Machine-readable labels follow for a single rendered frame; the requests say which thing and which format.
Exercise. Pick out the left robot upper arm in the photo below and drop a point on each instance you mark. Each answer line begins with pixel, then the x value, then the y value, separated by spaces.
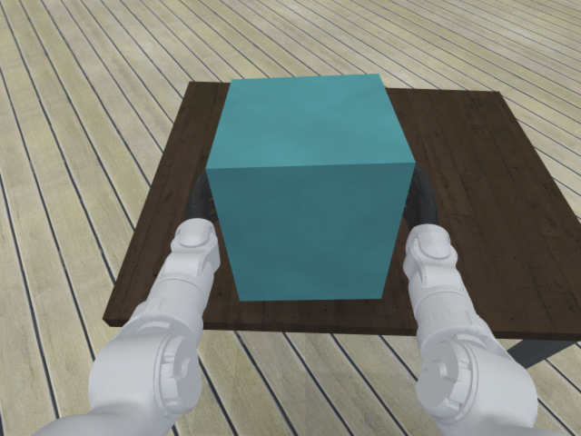
pixel 140 386

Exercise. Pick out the robot left forearm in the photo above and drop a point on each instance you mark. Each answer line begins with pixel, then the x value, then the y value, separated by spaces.
pixel 182 288

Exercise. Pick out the table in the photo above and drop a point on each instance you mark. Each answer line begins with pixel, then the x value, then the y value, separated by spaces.
pixel 518 240

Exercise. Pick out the right robot upper arm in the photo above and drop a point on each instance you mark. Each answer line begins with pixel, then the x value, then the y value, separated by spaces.
pixel 473 392

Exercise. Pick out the carton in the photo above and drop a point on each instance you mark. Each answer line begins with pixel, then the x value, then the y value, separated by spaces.
pixel 309 177

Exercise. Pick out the robot right forearm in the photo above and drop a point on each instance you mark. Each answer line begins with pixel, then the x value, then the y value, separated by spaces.
pixel 439 298

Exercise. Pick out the robot left hand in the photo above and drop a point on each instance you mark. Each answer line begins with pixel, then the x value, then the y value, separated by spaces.
pixel 198 205

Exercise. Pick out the robot right hand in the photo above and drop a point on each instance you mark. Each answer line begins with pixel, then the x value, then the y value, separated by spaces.
pixel 422 207

